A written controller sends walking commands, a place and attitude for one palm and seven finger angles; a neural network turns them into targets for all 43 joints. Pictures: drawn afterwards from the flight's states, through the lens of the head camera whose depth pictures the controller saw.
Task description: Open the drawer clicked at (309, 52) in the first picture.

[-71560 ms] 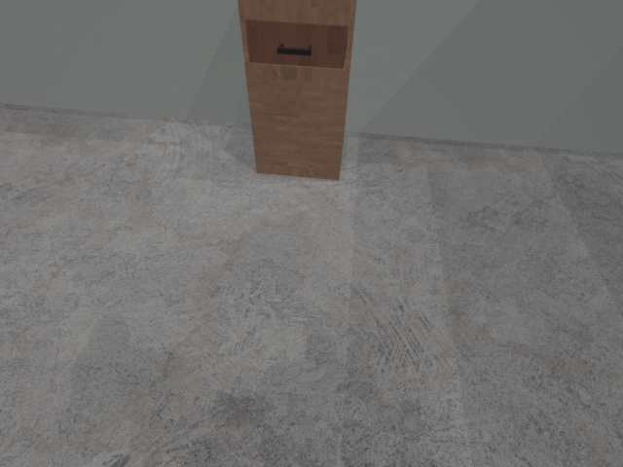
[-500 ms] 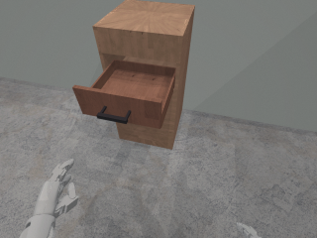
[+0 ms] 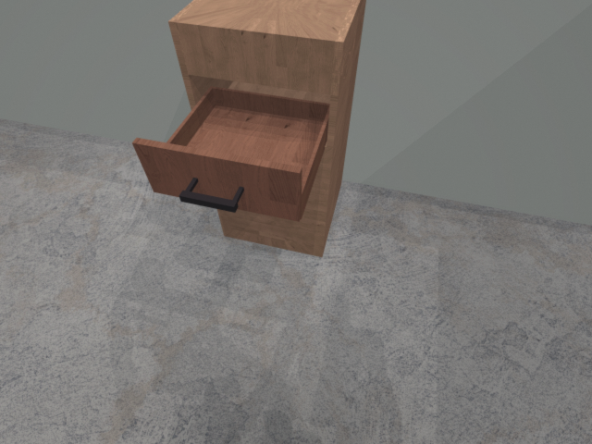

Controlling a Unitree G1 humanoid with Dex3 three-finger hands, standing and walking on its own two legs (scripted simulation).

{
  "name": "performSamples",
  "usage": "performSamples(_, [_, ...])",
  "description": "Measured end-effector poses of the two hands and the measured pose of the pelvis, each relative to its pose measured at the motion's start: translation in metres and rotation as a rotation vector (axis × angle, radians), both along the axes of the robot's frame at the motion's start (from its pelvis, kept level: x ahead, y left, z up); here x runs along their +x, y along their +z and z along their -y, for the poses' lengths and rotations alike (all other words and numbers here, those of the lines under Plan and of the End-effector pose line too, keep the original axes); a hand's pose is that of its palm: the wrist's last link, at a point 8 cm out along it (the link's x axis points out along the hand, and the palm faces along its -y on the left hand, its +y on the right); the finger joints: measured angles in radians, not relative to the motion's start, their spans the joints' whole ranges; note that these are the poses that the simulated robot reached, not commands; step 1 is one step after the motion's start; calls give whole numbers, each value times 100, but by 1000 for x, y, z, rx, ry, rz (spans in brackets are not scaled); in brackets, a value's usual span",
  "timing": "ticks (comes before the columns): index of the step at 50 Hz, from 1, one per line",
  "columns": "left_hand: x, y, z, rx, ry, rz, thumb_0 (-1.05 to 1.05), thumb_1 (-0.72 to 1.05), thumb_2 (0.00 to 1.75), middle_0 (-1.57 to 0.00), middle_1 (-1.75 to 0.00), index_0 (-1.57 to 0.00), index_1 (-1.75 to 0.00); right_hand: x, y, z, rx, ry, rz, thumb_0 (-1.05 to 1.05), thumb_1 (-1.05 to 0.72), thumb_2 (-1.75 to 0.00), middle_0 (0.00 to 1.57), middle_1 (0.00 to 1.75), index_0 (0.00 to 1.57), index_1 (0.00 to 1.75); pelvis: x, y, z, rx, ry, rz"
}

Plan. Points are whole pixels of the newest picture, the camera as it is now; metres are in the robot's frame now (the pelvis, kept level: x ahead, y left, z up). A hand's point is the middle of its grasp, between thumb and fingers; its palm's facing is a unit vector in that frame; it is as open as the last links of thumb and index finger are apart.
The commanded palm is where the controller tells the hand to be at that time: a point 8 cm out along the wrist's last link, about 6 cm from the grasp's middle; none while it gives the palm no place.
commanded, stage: let the arm hang, fingers relaxed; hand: left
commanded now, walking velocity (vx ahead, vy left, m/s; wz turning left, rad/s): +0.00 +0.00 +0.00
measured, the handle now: (212, 194) +0.62 +0.23 -0.11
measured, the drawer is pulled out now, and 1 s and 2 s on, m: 0.30 0.30 0.30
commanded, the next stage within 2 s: look to check the result in 0.48 s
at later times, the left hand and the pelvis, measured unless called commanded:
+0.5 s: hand out of the picture +0.03 +0.17 -0.17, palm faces -0.01 -0.97 -0.22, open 7.4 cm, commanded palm none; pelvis +0.00 -0.01 +0.00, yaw -1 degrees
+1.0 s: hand out of the picture +0.02 +0.17 -0.17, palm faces -0.01 -0.97 -0.23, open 7.4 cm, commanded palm none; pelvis +0.01 -0.02 +0.00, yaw -1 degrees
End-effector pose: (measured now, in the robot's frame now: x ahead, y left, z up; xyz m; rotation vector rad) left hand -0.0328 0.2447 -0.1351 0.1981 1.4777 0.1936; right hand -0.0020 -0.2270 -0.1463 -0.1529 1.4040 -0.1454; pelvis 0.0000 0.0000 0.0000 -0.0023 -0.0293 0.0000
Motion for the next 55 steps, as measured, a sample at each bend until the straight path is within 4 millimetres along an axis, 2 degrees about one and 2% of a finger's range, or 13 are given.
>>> performSamples(9, [32,-2,12,-16,-30,83,1,90,90,-20,-29,-20,-30,-5,-5,-11,36,-29,8,1,-91,-90,20,30,20,30,-1,1,1,6,-8,10])
performSamples(14, [50,-3,20,-32,-47,128,1,90,90,-20,-29,-20,-30,-9,-4,-10,35,-45,8,0,-91,-90,20,30,20,30,0,1,3,7,-11,13])
performSamples(19, [59,-3,23,-34,-54,145,1,91,90,-20,-29,-20,-30,-13,-3,-6,27,-56,-1,0,-91,-90,20,30,20,30,0,2,5,7,-14,13])
performSamples(30, [53,-2,22,-20,-44,113,1,90,90,-20,-29,-20,-30,-17,-2,3,15,-60,-25,0,-91,-90,20,30,20,30,2,2,9,8,-15,12])
performSamples(41, [43,-2,27,-19,-32,76,1,90,90,-20,-29,-20,-30,-7,-2,10,12,-50,-16,0,-91,-90,20,30,20,30,4,3,14,7,-15,10])
performSamples(55, [56,-1,30,-19,-40,98,1,90,90,-20,-29,-20,-30,9,-1,19,0,-43,12,0,-91,-90,20,30,20,30,8,3,19,7,-16,8])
